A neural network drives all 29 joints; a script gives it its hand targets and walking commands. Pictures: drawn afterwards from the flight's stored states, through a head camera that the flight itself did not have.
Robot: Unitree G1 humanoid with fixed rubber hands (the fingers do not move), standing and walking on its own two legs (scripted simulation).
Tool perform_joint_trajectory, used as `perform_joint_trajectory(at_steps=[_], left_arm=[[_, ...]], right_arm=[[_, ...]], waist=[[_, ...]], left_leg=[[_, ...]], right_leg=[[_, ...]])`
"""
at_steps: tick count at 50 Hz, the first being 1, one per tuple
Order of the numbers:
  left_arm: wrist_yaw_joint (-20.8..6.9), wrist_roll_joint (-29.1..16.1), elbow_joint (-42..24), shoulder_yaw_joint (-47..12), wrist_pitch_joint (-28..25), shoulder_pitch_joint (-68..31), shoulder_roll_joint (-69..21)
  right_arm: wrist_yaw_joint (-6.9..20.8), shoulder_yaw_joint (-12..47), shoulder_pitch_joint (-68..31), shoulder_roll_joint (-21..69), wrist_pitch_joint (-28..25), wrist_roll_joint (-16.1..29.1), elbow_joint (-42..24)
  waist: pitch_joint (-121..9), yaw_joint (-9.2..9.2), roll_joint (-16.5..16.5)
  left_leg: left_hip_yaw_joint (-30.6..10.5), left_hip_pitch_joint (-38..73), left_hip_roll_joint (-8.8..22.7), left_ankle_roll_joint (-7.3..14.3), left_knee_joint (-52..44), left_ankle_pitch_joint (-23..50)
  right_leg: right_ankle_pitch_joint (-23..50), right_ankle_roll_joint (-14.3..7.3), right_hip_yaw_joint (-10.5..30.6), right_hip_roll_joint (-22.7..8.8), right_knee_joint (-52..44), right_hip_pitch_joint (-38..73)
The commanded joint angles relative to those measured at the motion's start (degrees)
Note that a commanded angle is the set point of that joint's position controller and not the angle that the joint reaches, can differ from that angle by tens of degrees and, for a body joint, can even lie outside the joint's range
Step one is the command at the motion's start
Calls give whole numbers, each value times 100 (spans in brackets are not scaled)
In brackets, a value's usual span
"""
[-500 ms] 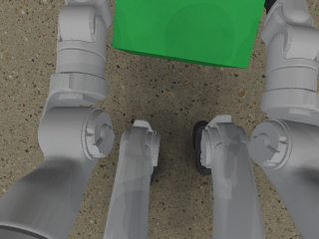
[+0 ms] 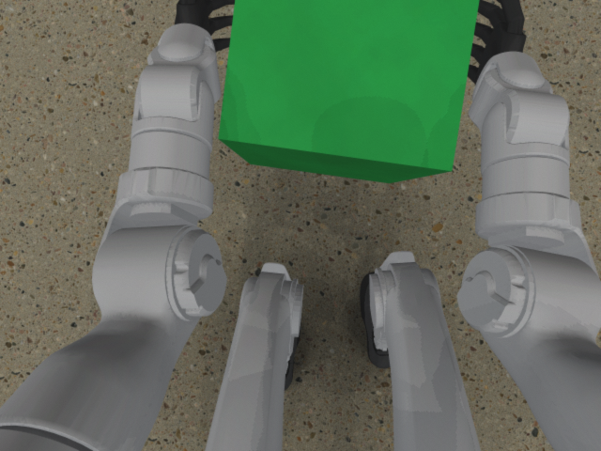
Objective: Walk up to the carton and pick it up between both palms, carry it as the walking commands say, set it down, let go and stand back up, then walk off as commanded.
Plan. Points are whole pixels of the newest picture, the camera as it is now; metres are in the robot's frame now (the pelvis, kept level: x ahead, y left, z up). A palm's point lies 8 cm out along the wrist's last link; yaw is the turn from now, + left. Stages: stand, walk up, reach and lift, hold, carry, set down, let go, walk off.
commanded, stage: reach and lift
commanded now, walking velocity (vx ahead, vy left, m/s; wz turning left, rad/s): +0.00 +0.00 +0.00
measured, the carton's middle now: (341, 53) +0.59 -0.03 -0.12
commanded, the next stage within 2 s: none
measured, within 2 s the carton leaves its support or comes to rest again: neither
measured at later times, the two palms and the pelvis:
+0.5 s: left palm (180, 74) +0.49 +0.12 +0.04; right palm (547, 77) +0.48 -0.19 +0.03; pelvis -0.01 +0.00 +0.06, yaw +2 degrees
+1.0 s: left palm out of the picture +0.49 +0.11 +0.14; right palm out of the picture +0.42 -0.19 +0.09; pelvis +0.05 +0.01 +0.14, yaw +0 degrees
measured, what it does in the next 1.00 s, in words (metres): rises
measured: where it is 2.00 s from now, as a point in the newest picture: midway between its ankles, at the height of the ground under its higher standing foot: (330, 347)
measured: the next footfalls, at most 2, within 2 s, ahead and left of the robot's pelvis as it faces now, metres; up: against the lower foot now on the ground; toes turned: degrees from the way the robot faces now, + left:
none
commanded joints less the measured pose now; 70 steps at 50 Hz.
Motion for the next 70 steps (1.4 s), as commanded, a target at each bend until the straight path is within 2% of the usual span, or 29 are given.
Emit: perform_joint_trajectory(at_steps=[1, 7, 8, 14, 15, 17, 18, 23, 30, 31, 34, 36, 38, 39, 40, 41, 47, 51, 56, 59, 61, 62, 63, 64, 65, 66, 67, 69, 70], left_arm=[[-1626, -1109, 127, -2116, -278, -1246, -6916], [-1382, -1089, 521, -2287, -491, -507, -7258], [-1325, -1155, 94, -2202, -653, -1070, -6764], [-1355, -620, 958, -1399, -443, -1538, -6134], [-1376, -540, 820, -1643, -335, -1648, -6582], [-1358, -256, 1255, -1194, -185, -1828, -6225], [-1375, -794, 385, -1735, -325, -2377, -6726], [-1560, -1120, -111, -1821, -406, -2596, -6174], [-1763, -1377, -762, -2540, -424, -2255, -6671], [-1732, -1325, -422, -2227, -501, -1961, -6485], [-1641, -1317, -608, -2792, -412, -577, -6996], [-1570, -1269, -509, -2747, -503, -115, -6841], [-1454, -1418, -924, -3275, -624, 726, -7300], [-1380, -1391, -675, -3023, -638, 976, -7385], [-1333, -1215, -7, -2798, -635, 994, -7105], [-1309, -1187, -205, -2980, -673, 1351, -7477], [-1056, -659, 949, -2452, -836, 1161, -7312], [-1032, -261, 866, -1797, -734, 605, -6913], [-1185, -621, 360, -2204, -446, -777, -6846], [-1260, -929, -1287, -2776, -660, -1970, -6214], [-1426, -993, -884, -2536, -703, -1381, -6471], [-1365, -933, -1285, -2626, -811, -1343, -6193], [-1499, -854, -1245, -2427, -795, -1637, -5958], [-1516, -794, -1311, -2387, -811, -1165, -5959], [-1543, -886, -1200, -2518, -762, -800, -5952], [-1608, -568, -491, -2119, -682, 47, -5882], [-1612, -984, -1358, -2600, -871, 241, -6124], [-1616, -1055, -1391, -3126, -916, 718, -6593], [-1593, -1018, -1607, -3129, -916, 1295, -6643]], right_arm=[[1928, 2614, -2882, 5849, -462, 1137, -356], [1916, 2524, -2215, 5536, -710, 937, -379], [1902, 2196, -1874, 5568, -569, 599, 562], [1872, 2145, -2834, 5947, -346, 322, 712], [1931, 1970, -3047, 5774, -431, 393, 308], [1932, 1652, -3463, 5693, -324, 331, 679], [1957, 1948, -3648, 5860, -406, 559, -18], [1788, 2434, -3635, 6485, -193, 510, -51], [1809, 2463, -2101, 6961, -191, 602, -65], [1836, 2318, -1641, 6976, -126, 406, 617], [1803, 3033, -744, 7220, -156, 861, -246], [1834, 2630, 125, 6791, -243, 593, 403], [1868, 3269, -173, 6730, -489, 999, -1133], [1919, 2983, -87, 6330, -503, 750, -899], [1931, 2443, 739, 6174, -418, 428, 430], [1958, 3059, -84, 6305, -677, 867, -1043], [1969, 3413, -2850, 5237, -1247, 1073, -1814], [1905, 2661, -1394, 6005, -740, 273, 41], [2011, 1858, -1380, 5654, -486, -151, 562], [2130, 1556, -434, 6310, -276, -242, 1383], [2072, 1622, -197, 6785, -277, -368, 1190], [2085, 1863, 191, 7223, -265, -246, 1361], [2052, 1441, 671, 7033, -144, -608, 1882], [2085, 1789, 757, 7467, -127, -331, 1704], [2055, 1729, 1496, 7309, -102, -406, 1759], [2037, 1872, 1088, 7221, -247, -208, 1320], [1977, 2420, 1660, 7550, -237, -91, 733], [2016, 2687, 1561, 7160, -445, 222, 251], [1948, 3327, 1535, 7260, -498, 593, -630]], waist=[[-8067, -715, 233], [-6753, -897, 705], [-6365, -1132, -72], [-4944, -662, -593], [-5308, -646, 413], [-4922, -481, 334], [-5320, -888, 323], [-6463, -746, -785], [-7594, -912, -143], [-6667, -1064, -697], [-7998, -570, -70], [-7133, -903, 5], [-8071, -341, 225], [-7484, -835, 46], [-5846, -981, 46], [-6904, -598, 428], [-5530, -61, 8], [-4739, -450, -596], [-4263, -1017, 335], [-4560, -1328, 494], [-4811, -1280, -444], [-4856, -861, -218], [-4520, -1292, -465], [-4800, -738, -476], [-4963, -892, -223], [-4812, -413, -42], [-5823, -732, -944], [-6114, -569, -258], [-7057, -126, -208]], left_leg=[[-38, 3519, -244, -213, -1825, 3359], [-210, 3628, -211, -349, -2336, 3141], [-342, 2990, -149, -298, -2402, 2731], [-39, 2395, -183, 15, -2988, -217], [-112, 2970, -156, -69, -3305, -335], [-244, 2922, -86, 39, -3577, -1473], [-489, 3517, 16, 27, -3636, -1474], [67, 3260, -183, 17, -3009, -118], [160, 3989, -256, -73, -3191, 1019], [-5, 3481, -191, -22, -3226, 986], [57, 4859, -253, -149, -3347, 3012], [-231, 4383, -166, -265, -3478, 3428], [-292, 5471, -93, -370, -3650, 4988], [-458, 5577, -101, -379, -3680, 5069], [-561, 4822, 39, -378, -3868, 4360], [-570, 5735, 18, -374, -3917, 4776], [-708, 5200, -42, -126, -4345, 1862], [-560, 5157, -28, -64, -4860, 693], [-925, 5739, 322, -195, -5330, -506], [-584, 5987, 340, -227, -5273, 96], [-435, 6062, 202, -117, -5173, 676], [-296, 6004, 179, -79, -5181, 1289], [-276, 5490, 148, -63, -5145, 1010], [-188, 5706, 122, -30, -5249, 1615], [-207, 5804, 115, -120, -5323, 1971], [-209, 5780, 151, -54, -5270, 1999], [-397, 6478, 122, 41, -5297, 3029], [-461, 6394, 131, -118, -5196, 3935], [-284, 6709, 10, -150, -5260, 4609]], right_leg=[[2851, -92, -547, 680, -1054, 4413], [2201, -234, -558, 633, -1371, 3687], [2001, -143, -647, 682, -1411, 3555], [-239, -68, -483, 545, -2121, 3943], [12, -160, -472, 601, -1991, 4119], [-659, -122, -552, 603, -2055, 4154], [-268, -53, -531, 642, -2026, 4437], [-140, 13, -374, 588, -2407, 5707], [1478, -64, -324, 637, -2474, 6697], [1441, -10, -381, 647, -2481, 6259], [3192, -4, -250, 706, -2649, 7140], [3566, -86, -164, 738, -2686, 6673], [4147, -96, -145, 745, -2811, 6760], [3721, -102, -264, 742, -3004, 6102], [3019, -150, -282, 669, -3185, 5333], [3380, -203, -166, 642, -3237, 5862], [1182, -194, -305, 541, -3172, 5037], [336, -101, -334, 517, -3843, 5868], [100, -204, -347, 511, -3908, 5806], [329, -207, -231, 456, -4226, 6189], [657, -135, -201, 456, -4490, 7147], [1136, -102, -156, 541, -4389, 7081], [1050, -108, -74, 482, -4628, 7276], [1676, -52, 4, 505, -4591, 7647], [2095, -139, 57, 493, -4768, 7982], [1945, -124, 134, 453, -4641, 7662], [3080, 2, 120, 545, -4875, 8650], [3972, -74, 206, 468, -4636, 8546], [5027, -63, 455, 425, -4792, 9580]])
